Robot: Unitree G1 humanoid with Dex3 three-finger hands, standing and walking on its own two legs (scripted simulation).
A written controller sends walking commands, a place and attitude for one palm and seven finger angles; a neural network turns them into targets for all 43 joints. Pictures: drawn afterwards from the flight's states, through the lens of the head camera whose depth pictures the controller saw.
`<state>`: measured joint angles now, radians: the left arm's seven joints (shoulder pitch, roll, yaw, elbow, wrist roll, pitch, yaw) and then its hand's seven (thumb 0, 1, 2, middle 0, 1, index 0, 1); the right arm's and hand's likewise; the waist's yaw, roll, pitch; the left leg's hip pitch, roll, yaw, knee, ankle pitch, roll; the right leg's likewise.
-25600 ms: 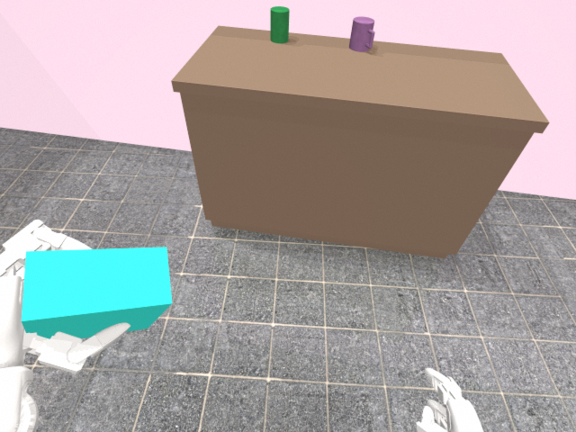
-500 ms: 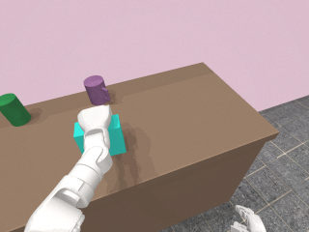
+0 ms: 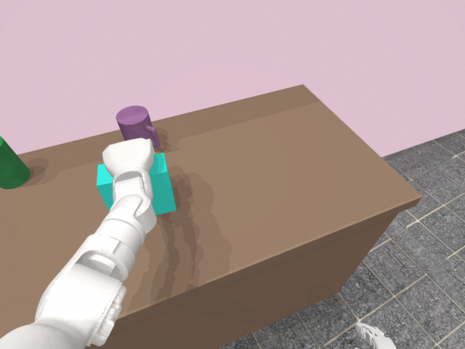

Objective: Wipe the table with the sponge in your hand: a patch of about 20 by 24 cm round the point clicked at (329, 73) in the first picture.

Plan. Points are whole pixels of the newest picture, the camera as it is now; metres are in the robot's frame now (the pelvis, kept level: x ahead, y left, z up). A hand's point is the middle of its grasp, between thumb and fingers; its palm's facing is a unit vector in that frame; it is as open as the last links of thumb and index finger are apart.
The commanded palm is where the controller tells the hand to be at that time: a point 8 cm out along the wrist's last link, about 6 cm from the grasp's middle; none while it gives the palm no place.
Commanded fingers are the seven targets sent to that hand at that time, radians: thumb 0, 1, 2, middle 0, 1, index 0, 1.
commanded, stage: wipe forward along the third lane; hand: left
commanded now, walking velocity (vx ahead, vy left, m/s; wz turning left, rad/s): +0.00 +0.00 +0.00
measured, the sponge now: (141, 195) +0.41 +0.22 +0.01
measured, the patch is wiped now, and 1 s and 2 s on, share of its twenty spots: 0.80 0.95 0.95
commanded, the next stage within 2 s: wipe back along the third lane in 0.40 s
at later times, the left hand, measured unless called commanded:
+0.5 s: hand (131, 161) +0.46 +0.24 +0.06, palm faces -0.07 -0.01 -1.00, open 10.0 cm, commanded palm +0.43 +0.23 +0.10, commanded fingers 0.00 0.10 1.30 -1.20 -1.60 -1.20 -1.60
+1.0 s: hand (131, 177) +0.41 +0.22 +0.06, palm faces -0.02 -0.04 -1.00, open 10.1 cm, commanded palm +0.38 +0.21 +0.10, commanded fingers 0.00 0.10 1.30 -1.20 -1.60 -1.20 -1.60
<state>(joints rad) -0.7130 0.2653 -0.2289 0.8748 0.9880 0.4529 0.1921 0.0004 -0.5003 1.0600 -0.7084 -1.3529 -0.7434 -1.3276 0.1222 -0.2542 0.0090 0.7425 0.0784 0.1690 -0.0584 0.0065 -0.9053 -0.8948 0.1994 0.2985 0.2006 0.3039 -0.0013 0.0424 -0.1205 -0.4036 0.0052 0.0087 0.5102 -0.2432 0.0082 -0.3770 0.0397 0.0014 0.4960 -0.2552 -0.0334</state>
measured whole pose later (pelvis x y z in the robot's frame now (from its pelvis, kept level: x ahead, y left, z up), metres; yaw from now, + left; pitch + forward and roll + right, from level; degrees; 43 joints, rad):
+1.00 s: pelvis +0.01 +0.02 +0.00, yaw +0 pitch +8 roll -1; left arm -0.69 0.22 -0.26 0.86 0.97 0.52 0.24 -0.01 -0.48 1.06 -0.68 -1.39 -0.71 -1.37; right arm 0.12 -0.24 -0.01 0.74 0.07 0.19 -0.01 0.01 -0.91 -0.89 0.20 0.30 0.20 0.30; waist 0.01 0.04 -0.15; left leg -0.41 -0.01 0.02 0.53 -0.27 0.04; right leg -0.36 0.02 0.01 0.48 -0.26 -0.01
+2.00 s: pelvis +0.00 +0.00 +0.00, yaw +0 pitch +1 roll +0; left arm -0.28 0.21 -0.43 0.31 1.00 0.64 0.17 0.00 -0.47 1.06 -0.67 -1.39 -0.70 -1.37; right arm -0.03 -0.25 0.03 0.65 0.10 0.23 0.03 0.01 -0.91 -0.90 0.20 0.30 0.20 0.30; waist 0.08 0.06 -0.11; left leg -0.25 0.00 0.01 0.49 -0.26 0.01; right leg -0.24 0.04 0.01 0.50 -0.28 -0.04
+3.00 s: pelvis +0.00 -0.01 +0.00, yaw -1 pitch -2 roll +1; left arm -0.01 0.34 -0.25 0.04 0.96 0.54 0.10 -0.01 -0.49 1.06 -0.69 -1.36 -0.73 -1.34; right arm -0.02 -0.26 0.04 0.67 0.08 0.14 -0.01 0.01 -0.91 -0.90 0.20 0.30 0.20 0.30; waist 0.10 0.09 -0.06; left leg -0.18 0.02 0.02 0.46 -0.25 -0.01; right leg -0.17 0.05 0.02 0.48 -0.27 -0.05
